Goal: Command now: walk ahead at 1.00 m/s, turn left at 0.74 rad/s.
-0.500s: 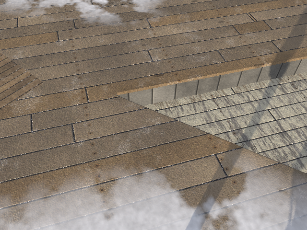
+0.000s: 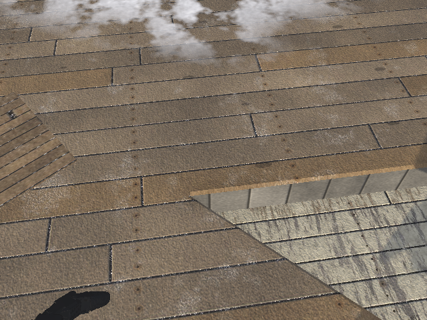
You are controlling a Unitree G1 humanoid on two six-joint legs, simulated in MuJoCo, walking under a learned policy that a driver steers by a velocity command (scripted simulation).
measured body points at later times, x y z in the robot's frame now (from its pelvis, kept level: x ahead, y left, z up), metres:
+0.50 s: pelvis +0.42 +0.10 +0.00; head +0.43 +0.12 +0.45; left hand +0.49 +0.39 -0.10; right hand +0.56 -0.14 -0.11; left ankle +0.45 +0.16 -0.72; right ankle +0.40 -0.11 -0.60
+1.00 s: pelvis +0.84 +0.17 +0.00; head +0.88 +0.19 +0.44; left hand +0.92 +0.46 -0.12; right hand +1.05 -0.06 -0.07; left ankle +0.74 +0.34 -0.60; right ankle +0.95 +0.17 -0.72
